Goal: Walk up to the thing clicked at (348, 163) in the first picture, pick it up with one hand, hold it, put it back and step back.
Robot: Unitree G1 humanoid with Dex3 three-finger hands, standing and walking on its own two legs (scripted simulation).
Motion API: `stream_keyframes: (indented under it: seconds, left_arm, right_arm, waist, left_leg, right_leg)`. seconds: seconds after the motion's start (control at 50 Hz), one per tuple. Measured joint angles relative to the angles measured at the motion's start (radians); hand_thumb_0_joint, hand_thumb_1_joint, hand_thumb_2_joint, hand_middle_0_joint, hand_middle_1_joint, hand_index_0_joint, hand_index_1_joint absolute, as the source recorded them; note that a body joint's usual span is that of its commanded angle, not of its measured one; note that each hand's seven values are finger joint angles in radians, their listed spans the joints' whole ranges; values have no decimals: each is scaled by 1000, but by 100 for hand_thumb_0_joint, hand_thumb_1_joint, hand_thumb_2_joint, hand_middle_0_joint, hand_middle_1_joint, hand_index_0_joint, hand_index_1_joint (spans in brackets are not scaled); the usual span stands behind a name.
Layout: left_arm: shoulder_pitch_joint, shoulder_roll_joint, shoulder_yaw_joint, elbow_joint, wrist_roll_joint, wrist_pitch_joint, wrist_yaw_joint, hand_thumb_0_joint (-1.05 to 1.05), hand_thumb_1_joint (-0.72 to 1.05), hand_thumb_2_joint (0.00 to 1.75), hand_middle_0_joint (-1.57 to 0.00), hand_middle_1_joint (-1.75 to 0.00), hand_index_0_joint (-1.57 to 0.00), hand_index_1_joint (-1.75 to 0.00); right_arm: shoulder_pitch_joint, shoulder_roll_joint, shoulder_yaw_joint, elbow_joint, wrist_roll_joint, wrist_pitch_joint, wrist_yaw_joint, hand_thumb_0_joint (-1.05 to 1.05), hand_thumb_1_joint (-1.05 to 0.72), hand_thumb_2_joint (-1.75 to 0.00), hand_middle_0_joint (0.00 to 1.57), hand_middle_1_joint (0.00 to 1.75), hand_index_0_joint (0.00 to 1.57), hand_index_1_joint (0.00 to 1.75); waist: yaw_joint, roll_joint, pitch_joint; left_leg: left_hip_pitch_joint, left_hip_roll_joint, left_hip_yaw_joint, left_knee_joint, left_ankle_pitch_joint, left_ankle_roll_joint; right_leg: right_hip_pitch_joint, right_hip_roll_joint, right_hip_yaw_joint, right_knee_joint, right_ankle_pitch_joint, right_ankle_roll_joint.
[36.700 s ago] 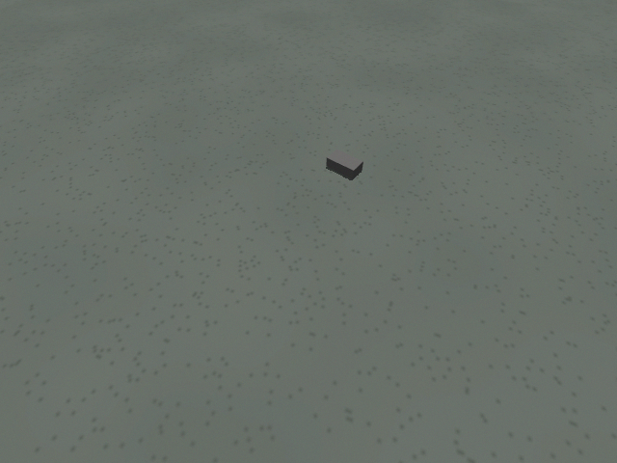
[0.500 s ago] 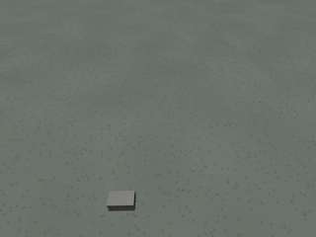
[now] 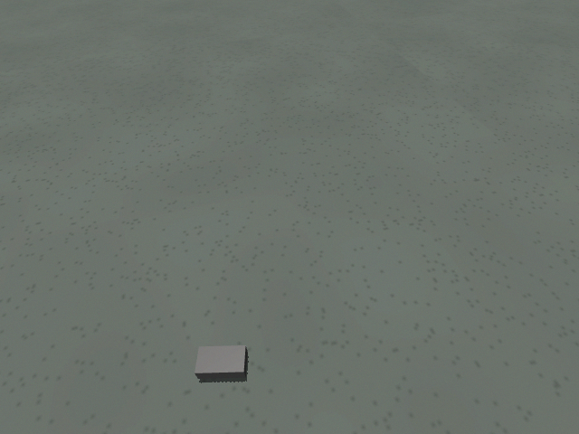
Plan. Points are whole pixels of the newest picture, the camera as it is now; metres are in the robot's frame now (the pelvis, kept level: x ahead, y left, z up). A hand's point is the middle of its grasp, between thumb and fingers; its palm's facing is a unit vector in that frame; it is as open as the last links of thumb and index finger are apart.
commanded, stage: stand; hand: left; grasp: from above
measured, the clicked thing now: (222, 361) +0.47 +0.29 -0.75
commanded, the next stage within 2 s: step back in 1.42 s
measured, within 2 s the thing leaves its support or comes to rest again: neither
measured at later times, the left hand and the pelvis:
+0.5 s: hand out of the picture +0.10 +0.23 -0.16, palm faces +0.00 -0.95 -0.33, open 7.3 cm; pelvis +0.03 +0.00 +0.00, yaw -1 degrees
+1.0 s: hand out of the picture +0.11 +0.24 -0.15, palm faces +0.00 -0.94 -0.34, open 7.4 cm; pelvis +0.03 +0.00 +0.00, yaw -1 degrees
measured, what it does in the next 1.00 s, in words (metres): stands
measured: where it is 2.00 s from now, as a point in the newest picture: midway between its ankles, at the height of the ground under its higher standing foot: outside the picture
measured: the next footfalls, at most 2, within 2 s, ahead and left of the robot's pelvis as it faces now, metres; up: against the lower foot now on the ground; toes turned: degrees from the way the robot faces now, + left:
none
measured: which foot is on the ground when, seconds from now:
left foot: down 0.00-1.00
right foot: down 0.00-1.00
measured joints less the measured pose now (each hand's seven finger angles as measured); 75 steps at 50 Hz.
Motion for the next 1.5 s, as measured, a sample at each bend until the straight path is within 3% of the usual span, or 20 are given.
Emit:
stream_keyframes:
  seconds: [0.46,1.42,1.5]
  left_arm:
    - [-92,-9,3,-4,-9,-4,-8,1,91,90,-21,-30,-21,-30]
    - [-89,31,-9,-18,-14,-10,-18,1,91,90,-21,-30,-21,-30]
    - [-97,42,15,-54,-26,-4,-17,1,91,90,-21,-30,-21,-30]
  right_arm:
    - [-32,4,19,19,4,-18,-11,0,-90,-89,20,30,21,30]
    - [-52,-31,21,14,10,-17,2,0,-90,-89,20,30,21,30]
    - [-76,-44,13,-22,24,0,11,0,-90,-89,20,30,21,30]
  waist:
    - [-9,-9,-3]
    - [-13,-15,-10]
    - [-22,-10,27]
  left_leg:
    - [44,4,9,-50,-11,-4]
    - [56,11,5,-76,-8,-12]
    - [-14,18,1,19,-39,-11]
  right_leg:
    - [39,4,10,-49,-7,-2]
    - [50,11,7,-71,-6,-10]
    - [-6,19,2,-5,-23,-16]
